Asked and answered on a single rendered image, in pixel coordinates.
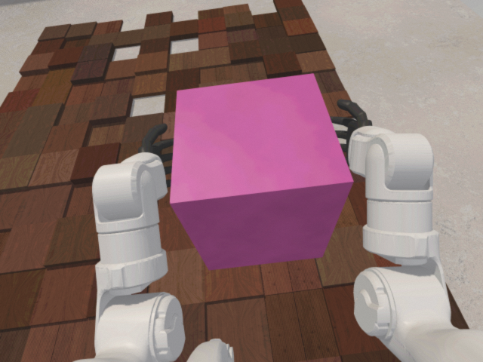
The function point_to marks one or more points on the right robot forearm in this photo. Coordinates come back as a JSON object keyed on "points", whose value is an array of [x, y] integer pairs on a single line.
{"points": [[398, 172]]}

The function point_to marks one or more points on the robot left upper arm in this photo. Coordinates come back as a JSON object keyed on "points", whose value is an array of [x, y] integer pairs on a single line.
{"points": [[145, 327]]}

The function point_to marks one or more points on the carton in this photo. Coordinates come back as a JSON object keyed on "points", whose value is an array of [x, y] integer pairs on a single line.
{"points": [[258, 174]]}

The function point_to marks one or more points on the left robot forearm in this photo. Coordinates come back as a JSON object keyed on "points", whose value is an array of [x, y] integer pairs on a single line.
{"points": [[126, 215]]}

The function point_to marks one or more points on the robot left hand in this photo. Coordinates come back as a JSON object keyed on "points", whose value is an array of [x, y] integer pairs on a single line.
{"points": [[148, 146]]}

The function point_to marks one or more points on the robot right hand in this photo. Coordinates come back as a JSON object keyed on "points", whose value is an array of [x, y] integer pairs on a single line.
{"points": [[361, 120]]}

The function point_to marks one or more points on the left robot thigh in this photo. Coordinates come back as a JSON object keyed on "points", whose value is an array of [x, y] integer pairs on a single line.
{"points": [[212, 351]]}

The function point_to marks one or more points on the robot right upper arm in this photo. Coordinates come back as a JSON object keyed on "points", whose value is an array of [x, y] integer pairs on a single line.
{"points": [[407, 309]]}

